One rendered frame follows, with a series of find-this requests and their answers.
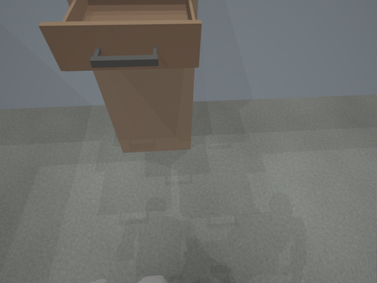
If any cabinet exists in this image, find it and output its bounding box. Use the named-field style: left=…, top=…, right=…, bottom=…
left=67, top=0, right=198, bottom=153

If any handle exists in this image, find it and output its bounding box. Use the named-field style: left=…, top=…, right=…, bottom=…
left=90, top=47, right=158, bottom=68

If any drawer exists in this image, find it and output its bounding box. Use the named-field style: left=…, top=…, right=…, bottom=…
left=39, top=0, right=201, bottom=71

